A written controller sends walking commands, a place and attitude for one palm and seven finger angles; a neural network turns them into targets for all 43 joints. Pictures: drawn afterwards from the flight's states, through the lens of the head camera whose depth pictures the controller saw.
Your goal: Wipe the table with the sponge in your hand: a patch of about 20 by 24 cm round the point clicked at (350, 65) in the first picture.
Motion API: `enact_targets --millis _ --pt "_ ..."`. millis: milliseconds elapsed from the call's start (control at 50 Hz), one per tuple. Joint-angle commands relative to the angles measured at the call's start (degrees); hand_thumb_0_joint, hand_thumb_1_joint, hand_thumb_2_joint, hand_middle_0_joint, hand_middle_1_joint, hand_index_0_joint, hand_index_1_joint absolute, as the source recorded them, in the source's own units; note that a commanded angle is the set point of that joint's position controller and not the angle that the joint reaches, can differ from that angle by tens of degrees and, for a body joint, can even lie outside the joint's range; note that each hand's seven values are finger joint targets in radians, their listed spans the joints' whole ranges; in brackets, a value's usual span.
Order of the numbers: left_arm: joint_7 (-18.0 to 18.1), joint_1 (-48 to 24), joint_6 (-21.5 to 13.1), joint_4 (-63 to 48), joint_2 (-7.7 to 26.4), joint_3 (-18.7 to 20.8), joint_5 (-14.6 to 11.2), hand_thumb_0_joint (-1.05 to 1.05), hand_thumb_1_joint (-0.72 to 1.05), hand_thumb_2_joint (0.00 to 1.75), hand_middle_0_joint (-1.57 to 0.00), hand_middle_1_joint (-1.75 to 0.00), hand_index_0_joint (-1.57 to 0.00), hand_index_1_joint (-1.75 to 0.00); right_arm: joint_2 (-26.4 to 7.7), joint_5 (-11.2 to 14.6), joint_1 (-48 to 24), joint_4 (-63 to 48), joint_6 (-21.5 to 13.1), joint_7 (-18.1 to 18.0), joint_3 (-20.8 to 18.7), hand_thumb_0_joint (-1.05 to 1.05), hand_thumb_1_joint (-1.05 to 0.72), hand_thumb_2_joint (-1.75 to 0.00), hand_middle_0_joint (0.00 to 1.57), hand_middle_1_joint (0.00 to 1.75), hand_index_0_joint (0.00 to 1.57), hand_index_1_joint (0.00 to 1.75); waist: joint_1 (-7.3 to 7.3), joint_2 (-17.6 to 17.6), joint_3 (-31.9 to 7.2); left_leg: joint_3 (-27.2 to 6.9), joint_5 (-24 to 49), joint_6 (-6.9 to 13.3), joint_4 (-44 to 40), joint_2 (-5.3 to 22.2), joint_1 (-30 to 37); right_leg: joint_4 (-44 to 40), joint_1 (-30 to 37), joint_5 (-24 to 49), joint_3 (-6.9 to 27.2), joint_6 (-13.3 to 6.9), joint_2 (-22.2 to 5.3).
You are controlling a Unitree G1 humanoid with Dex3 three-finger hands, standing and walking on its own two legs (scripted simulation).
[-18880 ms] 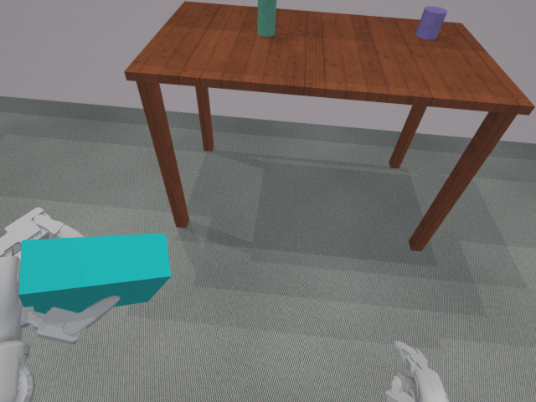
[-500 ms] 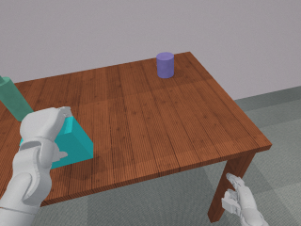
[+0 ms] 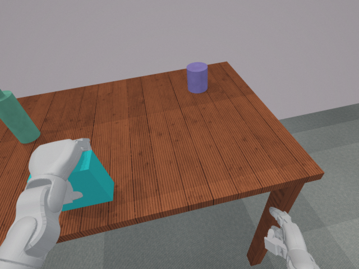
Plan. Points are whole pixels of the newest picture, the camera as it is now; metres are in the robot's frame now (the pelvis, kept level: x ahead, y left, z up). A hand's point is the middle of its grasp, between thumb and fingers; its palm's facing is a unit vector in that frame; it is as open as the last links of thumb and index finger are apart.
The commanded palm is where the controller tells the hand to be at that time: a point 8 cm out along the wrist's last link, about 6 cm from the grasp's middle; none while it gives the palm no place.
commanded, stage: lower the sponge onto the table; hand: left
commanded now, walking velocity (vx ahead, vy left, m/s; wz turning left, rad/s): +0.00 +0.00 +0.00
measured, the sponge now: (81, 187) +0.24 +0.28 +0.07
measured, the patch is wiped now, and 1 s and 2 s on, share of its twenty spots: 0.00 0.00 0.15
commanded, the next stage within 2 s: wipe forward along the first lane in 0.72 s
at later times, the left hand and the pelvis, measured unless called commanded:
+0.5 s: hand (77, 175) +0.25 +0.28 +0.11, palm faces +0.04 -0.07 -1.00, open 9.3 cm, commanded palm +0.22 +0.27 +0.17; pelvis +0.00 +0.00 +0.00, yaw +0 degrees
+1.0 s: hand (74, 174) +0.25 +0.29 +0.10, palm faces +0.03 -0.03 -1.00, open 9.3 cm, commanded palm +0.24 +0.29 +0.15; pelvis +0.01 +0.00 +0.00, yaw +0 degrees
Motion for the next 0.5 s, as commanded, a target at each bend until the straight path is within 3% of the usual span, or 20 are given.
enact_targets --millis 0,20,80,100,120,180,200,220,280,300,320,340,360,380,400,420,460,480 --pt "4.47 -18.31 -0.92 -9.99 16.74 12.04 2.37 0.0 0.1 1.3 -1.2 -1.6 -1.2 -1.6 -4.73 -0.11 -14.56 -10.03 -3.21 -0.33 -1.56 0.0 -0.9 -0.9 0.2 0.3 0.2 0.3 0.55 -1.28 -9.49 -1.48 2.58 2.48 -2.6 -3.11 7.96 -7.92 -4.43 2.79 5.31 -2.88 1.23" --pt "4.79 -18.55 -0.98 -10.12 13.95 9.77 2.13 0.0 0.1 1.3 -1.2 -1.6 -1.2 -1.6 -4.17 -0.06 -14.11 -10.37 -3.38 -0.37 -1.49 0.0 -0.9 -0.9 0.2 0.3 0.2 0.3 0.45 -1.53 -10.35 -1.1 3.02 2.61 -2.45 -3.17 7.81 -7.57 -3.94 2.94 3.7 -2.43 0.73" --pt "5.02 -19.14 -0.79 -7.58 12.44 7.87 2.25 0.0 0.1 1.3 -1.2 -1.6 -1.2 -1.6 -4.47 0.0 -13.68 -9.75 -3.27 -0.41 -1.72 0.0 -0.9 -0.9 0.2 0.3 0.2 0.3 0.19 -1.65 -10.03 -0.96 2.64 2.55 -2.94 -3.16 7.9 -7.8 -4.27 3.1 2.97 -2.13 0.69" --pt "4.99 -18.98 -0.47 -7.85 14.11 9.4 2.47 0.0 0.1 1.3 -1.2 -1.6 -1.2 -1.6 -4.42 0.19 -14.99 -9.99 -3.61 -0.49 -1.51 0.0 -0.9 -0.9 0.2 0.3 0.2 0.3 0.37 -1.31 -9.44 -1.36 1.55 2.52 -3.22 -3.38 7.97 -8.05 -4.45 1.88 4.5 -2.71 1.25" --pt "4.8 -19.07 -0.59 -8.07 11.2 6.67 2.53 0.0 0.1 1.3 -1.2 -1.6 -1.2 -1.6 -4.07 0.15 -14.52 -10.2 -3.76 -0.37 -1.38 0.0 -0.9 -0.9 0.2 0.3 0.2 0.3 0.16 -1.5 -10.74 -0.82 2.53 2.65 -2.81 -3.26 7.92 -7.41 -3.96 2.83 2.88 -2.34 0.75" --pt "4.43 -16.8 -0.69 -7.12 12.65 7.85 2.81 0.0 0.1 1.3 -1.2 -1.6 -1.2 -1.6 -4.7 -0.17 -13.4 -9.78 -3.32 -0.14 -1.83 0.0 -0.9 -0.9 0.2 0.3 0.2 0.3 0.37 -3.01 -10.74 -1.07 3.78 2.78 -2.71 -3.24 7.62 -7.21 -3.35 4.68 2.64 -2.09 0.77" --pt "4.48 -16.46 -0.43 -7.81 14.67 9.76 3.05 0.0 0.1 1.3 -1.2 -1.6 -1.2 -1.6 -4.78 0.0 -14.73 -9.93 -3.27 -0.19 -1.67 0.0 -0.9 -0.9 0.2 0.3 0.2 0.3 0.63 -1.69 -10.43 -1.45 2.77 2.68 -3.06 -3.26 7.79 -7.43 -3.46 3.33 4.2 -2.7 1.31" --pt "4.41 -17.01 -0.57 -8.23 11.47 7.14 2.92 0.0 0.1 1.3 -1.2 -1.6 -1.2 -1.6 -4.17 -0.03 -14.27 -10.5 -3.36 -0.03 -1.46 0.0 -0.9 -0.9 0.2 0.3 0.2 0.3 0.36 -2.37 -10.88 -0.84 3.51 2.76 -2.72 -3.21 7.36 -6.97 -3.16 4.06 2.55 -2.28 0.81" --pt "4.81 -15.42 -1.2 -9.52 11.48 7.48 3.02 0.0 0.1 1.3 -1.2 -1.6 -1.2 -1.6 -4.48 -0.26 -13.23 -10.25 -3.03 0.35 -1.97 0.0 -0.9 -0.9 0.2 0.3 0.2 0.3 0.48 -1.94 -11.75 -0.81 5.27 2.78 -2.39 -3.05 8.27 -6.76 -3.03 6.07 2.39 -2.13 0.85" --pt "5.16 -14.62 -1.03 -10.26 13.93 9.93 3.3 0.0 0.1 1.3 -1.2 -1.6 -1.2 -1.6 -4.54 -0.2 -14.44 -10.48 -3.21 0.36 -1.86 0.0 -0.9 -0.9 0.2 0.3 0.2 0.3 0.98 -0.91 -11.29 -1.43 4.55 2.67 -2.67 -3.05 8.31 -6.77 -3.01 5.02 3.95 -2.81 1.49" --pt "5.26 -14.89 -1.02 -10.1 10.32 6.98 3.16 0.0 0.1 1.3 -1.2 -1.6 -1.2 -1.6 -3.99 -0.24 -13.77 -10.87 -3.21 0.47 -1.62 0.0 -0.9 -0.9 0.2 0.3 0.2 0.3 0.57 -2.29 -11.38 -0.87 5.13 2.79 -2.37 -3.08 7.87 -6.5 -3.12 5.48 2.32 -2.46 1.09" --pt "5.63 -13.77 -1.09 -9.25 11.74 8.51 3.43 0.0 0.1 1.3 -1.2 -1.6 -1.2 -1.6 -4.36 -0.31 -13.1 -10.14 -3.15 0.6 -1.92 0.0 -0.9 -0.9 0.2 0.3 0.2 0.3 0.63 -2.74 -11.4 -1.01 5.9 2.67 -2.23 -2.89 8.17 -6.68 -3.34 6.06 2.6 -2.4 1.14" --pt "5.8 -12.89 -0.85 -9.2 10.82 7.69 3.27 0.0 0.1 1.3 -1.2 -1.6 -1.2 -1.6 -4.47 -0.42 -13.04 -10.37 -2.89 0.7 -1.99 0.0 -0.9 -0.9 0.2 0.3 0.2 0.3 0.8 -2.72 -10.93 -0.98 5.62 2.69 -2.58 -2.88 7.75 -6.7 -3.09 6.02 2.07 -2.25 1.08" --pt "6.09 -13.7 -0.74 -9.2 11.3 8.08 3.34 0.0 0.1 1.3 -1.2 -1.6 -1.2 -1.6 -4.55 -0.31 -12.97 -10.12 -2.7 0.69 -2.12 0.0 -0.9 -0.9 0.2 0.3 0.2 0.3 0.55 -2.13 -10.61 -0.82 5.75 2.71 -2.37 -2.85 7.93 -6.82 -3.52 6.38 2.49 -2.24 1.05" --pt "6.39 -14.06 -0.22 -9.36 13.96 10.4 3.55 0.0 0.1 1.3 -1.2 -1.6 -1.2 -1.6 -4.77 -0.29 -14.21 -10.28 -2.75 0.5 -1.93 0.0 -0.9 -0.9 0.2 0.3 0.2 0.3 0.94 -1.88 -10.03 -1.28 4.31 2.63 -2.77 -2.97 7.86 -7.11 -3.55 4.74 4.15 -2.82 1.6" --pt "6.57 -15.0 -0.16 -9.09 11.44 8.31 3.58 0.0 0.1 1.3 -1.2 -1.6 -1.2 -1.6 -4.35 -0.23 -13.74 -10.48 -2.87 0.5 -1.82 0.0 -0.9 -0.9 0.2 0.3 0.2 0.3 0.51 -2.2 -11.09 -0.67 5.04 2.72 -2.38 -2.99 7.55 -6.66 -3.13 5.38 2.61 -2.5 1.12" --pt "6.58 -13.61 0.1 -7.91 10.43 7.42 3.84 0.0 0.1 1.3 -1.2 -1.6 -1.2 -1.6 -4.58 -0.25 -13.13 -10.1 -2.65 0.56 -2.08 0.0 -0.9 -0.9 0.2 0.3 0.2 0.3 0.46 -3.22 -10.34 -0.73 5.7 2.73 -2.28 -2.98 7.69 -6.82 -3.69 5.95 2.22 -2.23 1.19" --pt "6.55 -13.95 0.08 -8.44 10.08 6.76 3.61 0.0 0.1 1.3 -1.2 -1.6 -1.2 -1.6 -4.55 -0.21 -13.12 -10.18 -2.56 0.58 -2.14 0.0 -0.9 -0.9 0.2 0.3 0.2 0.3 0.33 -1.99 -10.51 -0.61 5.13 2.79 -2.34 -3.01 7.97 -7.01 -3.89 5.64 2.44 -2.13 1.04"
